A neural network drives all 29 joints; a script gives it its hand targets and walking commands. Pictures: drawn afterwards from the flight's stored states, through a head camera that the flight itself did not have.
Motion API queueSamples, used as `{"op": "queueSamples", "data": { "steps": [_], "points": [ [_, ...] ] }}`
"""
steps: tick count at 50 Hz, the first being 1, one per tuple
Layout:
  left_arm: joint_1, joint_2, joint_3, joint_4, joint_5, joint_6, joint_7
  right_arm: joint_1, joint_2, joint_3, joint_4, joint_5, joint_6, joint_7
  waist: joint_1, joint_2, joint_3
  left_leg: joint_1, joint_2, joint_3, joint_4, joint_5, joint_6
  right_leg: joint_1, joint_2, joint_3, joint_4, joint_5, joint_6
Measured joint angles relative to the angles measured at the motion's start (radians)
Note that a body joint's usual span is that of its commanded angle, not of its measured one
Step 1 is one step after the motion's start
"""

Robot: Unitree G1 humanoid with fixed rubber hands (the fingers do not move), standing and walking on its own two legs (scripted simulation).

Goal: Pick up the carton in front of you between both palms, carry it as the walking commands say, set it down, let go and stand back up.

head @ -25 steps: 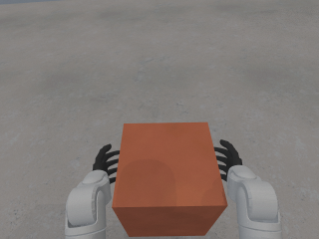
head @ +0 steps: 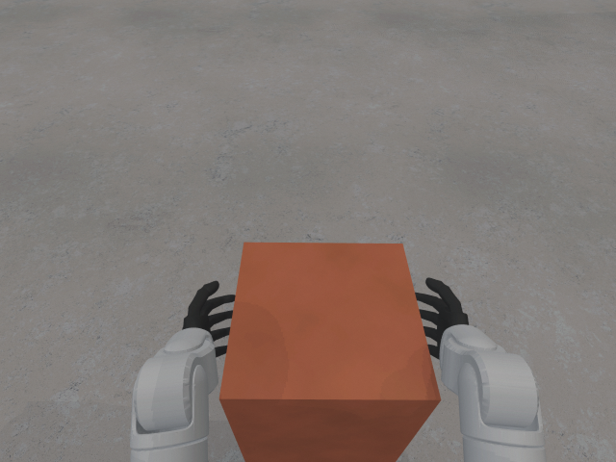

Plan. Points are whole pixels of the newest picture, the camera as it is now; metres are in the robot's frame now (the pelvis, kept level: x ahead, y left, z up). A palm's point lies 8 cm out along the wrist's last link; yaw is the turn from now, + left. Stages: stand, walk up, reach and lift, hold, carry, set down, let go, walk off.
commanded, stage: carry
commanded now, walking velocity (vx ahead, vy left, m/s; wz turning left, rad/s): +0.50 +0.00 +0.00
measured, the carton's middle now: (321, 358) +0.28 +0.00 -0.02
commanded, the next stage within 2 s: none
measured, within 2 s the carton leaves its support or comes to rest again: neither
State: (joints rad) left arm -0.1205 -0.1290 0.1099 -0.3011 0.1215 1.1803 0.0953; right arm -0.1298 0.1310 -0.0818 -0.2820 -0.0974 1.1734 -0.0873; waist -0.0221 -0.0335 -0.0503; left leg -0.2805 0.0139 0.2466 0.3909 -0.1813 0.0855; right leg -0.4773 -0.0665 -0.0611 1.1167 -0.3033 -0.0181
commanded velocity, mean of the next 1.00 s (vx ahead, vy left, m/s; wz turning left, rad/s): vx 0.50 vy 0.00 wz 0.00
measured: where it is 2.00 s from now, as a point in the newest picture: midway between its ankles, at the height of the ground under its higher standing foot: (309, 247)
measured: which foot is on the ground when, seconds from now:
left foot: down 0.00-0.36, up 0.38-0.88, down 0.90-1.00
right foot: up 0.00-0.30, down 0.32-0.94, up 0.96-1.00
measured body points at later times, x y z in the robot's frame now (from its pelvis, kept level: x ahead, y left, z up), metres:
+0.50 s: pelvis +0.32 -0.07 +0.00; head +0.34 -0.08 +0.45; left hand +0.59 +0.10 +0.06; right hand +0.61 -0.20 +0.05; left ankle +0.24 +0.07 -0.65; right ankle +0.39 -0.12 -0.74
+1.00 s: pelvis +0.64 -0.01 -0.01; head +0.64 +0.00 +0.44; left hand +0.91 +0.15 +0.04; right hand +0.92 -0.16 +0.05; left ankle +0.69 +0.06 -0.74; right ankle +0.45 -0.12 -0.66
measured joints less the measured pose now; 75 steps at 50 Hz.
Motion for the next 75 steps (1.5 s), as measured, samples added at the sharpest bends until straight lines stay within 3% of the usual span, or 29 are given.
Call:
{"op": "queueSamples", "data": {
  "steps": [7, 11, 15, 16, 17, 19, 21, 23, 28, 34, 40, 43, 45, 47, 50, 53, 60, 66, 69, 71, 72, 73, 75],
  "points": [
    [0.007, 0.000, -0.031, -0.095, 0.000, 0.002, 0.011, 0.016, -0.001, -0.002, -0.093, 0.021, -0.010, 0.000, 0.006, 0.018, -0.024, 0.214, 0.014, -0.036, -0.130, -0.064, -0.038, -0.138, -0.048, -0.026, -0.315, 0.155, 0.018],
    [-0.008, -0.001, -0.021, -0.114, 0.000, 0.034, 0.012, -0.009, 0.000, -0.004, -0.100, 0.014, 0.021, 0.005, 0.023, 0.015, -0.061, 0.333, 0.023, -0.034, -0.164, -0.134, -0.075, -0.129, -0.036, -0.081, -0.483, 0.251, 0.018],
    [-0.043, -0.005, -0.002, -0.067, 0.000, 0.064, 0.012, -0.039, 0.004, -0.017, -0.068, -0.013, 0.061, 0.012, 0.016, 0.022, -0.085, 0.416, 0.036, -0.055, -0.115, -0.248, -0.119, -0.055, -0.007, -0.146, -0.608, 0.260, 0.005],
    [-0.054, -0.006, 0.001, -0.055, 0.000, 0.070, 0.012, -0.044, 0.004, -0.022, -0.065, -0.016, 0.070, 0.013, 0.018, 0.025, -0.085, 0.418, 0.045, -0.062, -0.057, -0.292, -0.128, -0.019, 0.006, -0.161, -0.644, 0.263, -0.009],
    [-0.060, -0.007, -0.001, -0.032, 0.003, 0.063, 0.010, -0.053, -0.001, -0.029, -0.050, -0.016, 0.072, 0.013, 0.026, 0.050, -0.083, 0.386, 0.075, -0.070, 0.056, -0.334, -0.128, -0.018, 0.023, -0.174, -0.617, 0.270, -0.048],
    [-0.087, -0.012, 0.001, 0.018, 0.008, 0.057, 0.010, -0.065, -0.011, -0.043, -0.022, -0.014, 0.073, 0.014, 0.040, 0.059, -0.059, 0.222, 0.079, -0.136, 0.413, -0.283, -0.104, -0.022, 0.026, -0.181, -0.554, 0.205, -0.090],
    [-0.096, -0.014, 0.001, 0.046, 0.010, 0.053, 0.010, -0.064, -0.009, -0.055, -0.009, -0.017, 0.073, 0.015, 0.040, 0.052, -0.022, 0.049, 0.052, -0.186, 0.686, -0.245, -0.077, 0.021, 0.024, -0.185, -0.590, 0.179, -0.092],
    [-0.081, -0.011, 0.009, 0.041, 0.003, 0.048, 0.009, -0.056, 0.009, -0.057, -0.007, -0.024, 0.066, 0.014, 0.034, 0.049, 0.009, -0.076, 0.055, -0.188, 0.754, -0.176, -0.057, 0.084, 0.029, -0.188, -0.662, 0.185, -0.083],
    [-0.050, -0.007, 0.021, 0.001, -0.020, 0.010, 0.005, -0.046, 0.004, -0.014, -0.038, -0.028, 0.041, 0.003, 0.033, 0.039, 0.030, -0.282, 0.092, -0.179, 0.648, -0.020, -0.053, 0.210, 0.047, -0.174, -0.793, 0.179, -0.080],
    [-0.029, -0.004, 0.004, -0.062, -0.018, 0.011, 0.004, -0.027, 0.002, 0.002, -0.091, -0.016, 0.036, -0.001, 0.024, 0.024, -0.022, -0.354, 0.113, -0.148, 0.439, 0.090, -0.078, 0.360, 0.058, -0.151, -0.896, 0.125, -0.065],
    [-0.054, -0.007, 0.003, -0.065, -0.011, 0.041, 0.002, -0.038, 0.004, -0.015, -0.106, -0.010, 0.064, -0.003, 0.019, 0.025, -0.078, -0.298, 0.084, -0.092, 0.200, 0.110, -0.079, 0.494, 0.058, -0.145, -0.916, 0.014, -0.027],
    [-0.058, -0.007, 0.008, -0.037, 0.001, 0.057, -0.001, -0.040, 0.004, -0.019, -0.070, -0.011, 0.071, -0.001, 0.031, 0.016, -0.102, -0.249, 0.052, -0.051, 0.136, 0.100, -0.066, 0.555, 0.048, -0.134, -0.892, -0.067, 0.003],
    [-0.048, -0.006, 0.013, -0.027, 0.011, 0.065, -0.006, -0.048, 0.005, -0.015, -0.039, -0.014, 0.076, 0.002, 0.041, 0.007, -0.114, -0.196, 0.035, -0.021, 0.090, 0.085, -0.046, 0.567, 0.034, -0.114, -0.816, -0.148, 0.024],
    [-0.042, -0.005, 0.031, -0.004, 0.013, 0.059, -0.008, -0.053, 0.006, -0.003, 0.012, -0.024, 0.057, 0.008, 0.033, -0.032, -0.109, -0.197, 0.012, 0.005, 0.161, 0.040, -0.011, 0.495, -0.022, -0.097, -0.600, -0.190, 0.028],
    [-0.024, -0.002, 0.040, 0.023, 0.009, 0.044, -0.002, -0.059, 0.007, 0.003, 0.068, -0.025, 0.039, 0.005, 0.013, 0.002, -0.062, -0.152, 0.031, 0.004, 0.163, -0.030, -0.002, 0.246, 0.015, -0.015, -0.106, -0.164, 0.019],
    [-0.018, -0.001, 0.016, 0.034, 0.005, 0.021, -0.001, -0.018, 0.002, 0.003, 0.040, -0.022, 0.019, 0.005, 0.009, 0.013, -0.012, -0.045, 0.030, -0.002, 0.045, -0.018, -0.012, 0.052, 0.015, -0.015, 0.032, -0.072, 0.012],
    [0.018, 0.000, -0.033, -0.062, 0.007, -0.019, 0.001, 0.022, -0.002, 0.002, -0.065, 0.006, -0.021, 0.007, -0.002, -0.005, 0.017, 0.184, 0.028, -0.031, -0.127, -0.052, -0.045, -0.136, -0.036, -0.037, -0.315, 0.120, 0.015],
    [0.027, 0.001, -0.043, -0.107, 0.001, 0.010, 0.015, 0.024, -0.002, 0.003, -0.096, 0.005, 0.002, 0.015, 0.020, 0.009, -0.040, 0.367, 0.035, -0.036, -0.173, -0.167, -0.094, -0.103, -0.017, -0.124, -0.559, 0.277, 0.013],
    [-0.006, -0.001, -0.029, -0.100, -0.003, 0.043, 0.016, 0.006, -0.001, -0.002, -0.099, -0.003, 0.031, 0.015, 0.017, 0.023, -0.050, 0.413, 0.049, -0.057, -0.081, -0.275, -0.125, -0.014, 0.016, -0.167, -0.658, 0.247, -0.004],
    [-0.040, -0.005, -0.017, -0.068, -0.005, 0.044, 0.016, -0.022, -0.001, -0.021, -0.085, -0.003, 0.044, 0.012, 0.033, 0.052, -0.041, 0.321, 0.092, -0.086, 0.198, -0.312, -0.110, -0.009, 0.032, -0.186, -0.598, 0.234, -0.068],
    [-0.058, -0.007, -0.011, -0.051, -0.004, 0.046, 0.016, -0.034, 0.000, -0.032, -0.076, -0.003, 0.047, 0.011, 0.040, 0.049, -0.029, 0.231, 0.087, -0.128, 0.388, -0.293, -0.098, -0.009, 0.029, -0.187, -0.572, 0.203, -0.085],
    [-0.070, -0.009, -0.007, -0.042, -0.003, 0.048, 0.016, -0.046, 0.002, -0.041, -0.072, -0.004, 0.052, 0.011, 0.045, 0.043, -0.012, 0.143, 0.070, -0.165, 0.548, -0.285, -0.087, 0.006, 0.027, -0.184, -0.574, 0.182, -0.092],
    [-0.080, -0.011, 0.003, -0.034, -0.008, 0.044, 0.015, -0.060, 0.007, -0.049, -0.070, -0.009, 0.058, 0.010, 0.043, 0.036, 0.020, -0.008, 0.048, -0.195, 0.724, -0.247, -0.070, 0.059, 0.023, -0.182, -0.629, 0.182, -0.073]
  ]
}}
